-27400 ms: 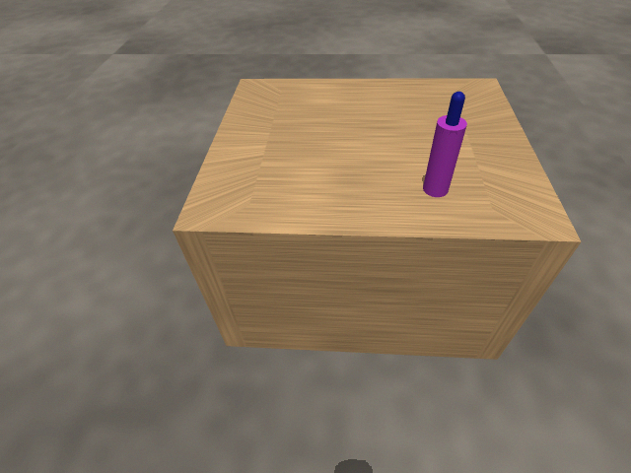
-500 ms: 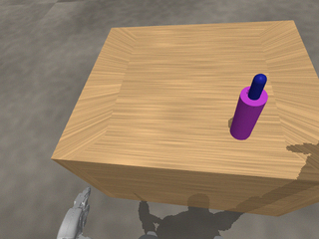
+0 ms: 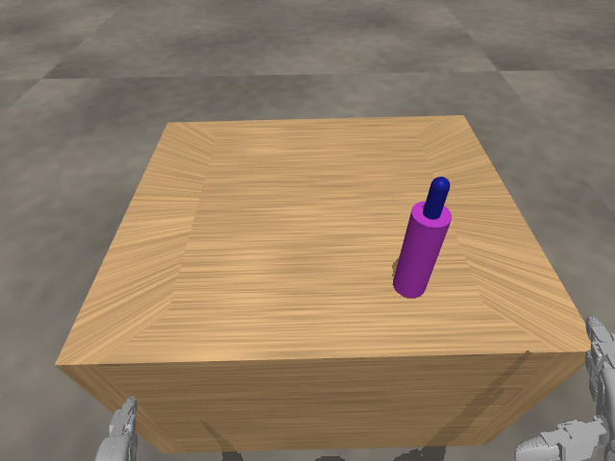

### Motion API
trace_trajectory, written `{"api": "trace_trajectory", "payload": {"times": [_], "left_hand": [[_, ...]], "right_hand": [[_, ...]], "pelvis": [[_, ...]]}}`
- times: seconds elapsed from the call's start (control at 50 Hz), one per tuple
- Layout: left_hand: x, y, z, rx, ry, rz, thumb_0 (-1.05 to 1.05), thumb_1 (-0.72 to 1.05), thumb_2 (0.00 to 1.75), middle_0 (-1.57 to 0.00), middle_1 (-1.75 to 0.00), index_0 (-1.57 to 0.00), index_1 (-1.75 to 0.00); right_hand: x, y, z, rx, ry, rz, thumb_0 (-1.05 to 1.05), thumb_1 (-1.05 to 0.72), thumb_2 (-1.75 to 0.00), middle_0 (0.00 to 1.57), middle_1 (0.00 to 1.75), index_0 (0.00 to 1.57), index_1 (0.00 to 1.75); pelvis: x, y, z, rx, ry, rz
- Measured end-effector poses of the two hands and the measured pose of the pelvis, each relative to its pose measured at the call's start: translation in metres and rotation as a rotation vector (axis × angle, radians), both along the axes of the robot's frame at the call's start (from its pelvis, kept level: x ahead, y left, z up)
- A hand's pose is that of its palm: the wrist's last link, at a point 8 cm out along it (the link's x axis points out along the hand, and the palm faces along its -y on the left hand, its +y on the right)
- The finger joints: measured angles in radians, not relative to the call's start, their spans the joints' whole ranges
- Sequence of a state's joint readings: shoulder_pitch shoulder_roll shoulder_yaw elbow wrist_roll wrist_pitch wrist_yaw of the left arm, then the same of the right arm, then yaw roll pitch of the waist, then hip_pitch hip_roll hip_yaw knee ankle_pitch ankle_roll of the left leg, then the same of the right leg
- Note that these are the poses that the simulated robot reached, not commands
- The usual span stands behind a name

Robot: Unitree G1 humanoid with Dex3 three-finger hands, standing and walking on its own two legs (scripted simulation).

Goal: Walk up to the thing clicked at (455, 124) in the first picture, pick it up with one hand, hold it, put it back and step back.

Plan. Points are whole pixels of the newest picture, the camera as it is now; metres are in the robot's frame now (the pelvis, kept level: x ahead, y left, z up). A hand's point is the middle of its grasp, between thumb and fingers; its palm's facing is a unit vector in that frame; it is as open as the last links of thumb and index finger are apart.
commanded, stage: sink last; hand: right
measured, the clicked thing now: (423, 239) +0.48 -0.18 -0.01
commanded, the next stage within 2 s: home in 0.36 s
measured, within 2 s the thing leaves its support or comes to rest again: neither
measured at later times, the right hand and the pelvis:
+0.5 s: hand (581, 450) +0.14 -0.26 +0.02, palm faces +0.36 +0.85 -0.38, open 17.4 cm; pelvis -0.03 +0.01 -0.01, yaw -1 degrees
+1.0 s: hand out of the picture +0.15 -0.17 -0.07, palm faces +0.11 +0.98 -0.19, open 17.2 cm; pelvis -0.02 +0.00 -0.01, yaw +0 degrees
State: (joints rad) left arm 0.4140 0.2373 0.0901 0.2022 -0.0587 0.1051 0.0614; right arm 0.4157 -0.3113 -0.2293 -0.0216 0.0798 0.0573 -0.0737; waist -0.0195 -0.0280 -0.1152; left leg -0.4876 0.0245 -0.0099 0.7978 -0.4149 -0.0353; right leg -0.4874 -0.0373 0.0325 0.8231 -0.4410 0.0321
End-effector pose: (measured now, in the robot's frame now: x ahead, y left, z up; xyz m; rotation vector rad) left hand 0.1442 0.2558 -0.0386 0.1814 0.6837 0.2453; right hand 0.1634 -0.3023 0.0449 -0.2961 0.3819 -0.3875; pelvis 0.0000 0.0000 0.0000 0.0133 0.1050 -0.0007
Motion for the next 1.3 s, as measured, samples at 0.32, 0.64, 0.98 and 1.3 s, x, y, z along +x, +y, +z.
{"api": "trace_trajectory", "payload": {"times": [0.32,0.64,0.98,1.3], "left_hand": [[-0.026,0.026,0.005,0.067,-0.082,-0.001,-0.01,-0.5,0.05,-0.06,-0.05,-0.06,-0.04],[-0.027,-0.003,0.007,0.025,-0.138,-0.043,-0.01,-0.32,0.26,-0.1,-0.13,-0.1,-0.13],[-0.019,-0.029,-0.003,0.012,-0.087,-0.06,0.0,0.69,0.79,-0.19,-0.27,-0.19,-0.26],[-0.004,-0.032,-0.004,-0.024,-0.095,-0.071,0.01,0.89,0.89,-0.2,-0.29,-0.2,-0.29]], "right_hand": [[-0.06,0.009,-0.016,0.003,0.038,-0.067,-0.01,0.54,-0.06,0.05,0.06,0.06,0.07],[-0.058,0.008,-0.021,-0.004,0.025,-0.026,-0.01,0.5,-0.09,0.06,0.06,0.06,0.07],[-0.039,0.083,-0.095,0.228,0.227,0.148,-0.01,0.5,-0.08,0.06,0.06,0.07,0.07],[-0.029,0.078,-0.091,0.192,0.257,0.144,-0.01,0.48,-0.09,0.06,0.06,0.06,0.07]], "pelvis": [[-0.028,0.016,-0.007,-0.025,-0.028,-0.016],[-0.033,0.008,-0.007,-0.017,-0.032,-0.005],[-0.026,0.0,-0.014,-0.006,0.004,-0.001],[-0.014,0.0,-0.016,-0.01,0.028,0.0]]}}
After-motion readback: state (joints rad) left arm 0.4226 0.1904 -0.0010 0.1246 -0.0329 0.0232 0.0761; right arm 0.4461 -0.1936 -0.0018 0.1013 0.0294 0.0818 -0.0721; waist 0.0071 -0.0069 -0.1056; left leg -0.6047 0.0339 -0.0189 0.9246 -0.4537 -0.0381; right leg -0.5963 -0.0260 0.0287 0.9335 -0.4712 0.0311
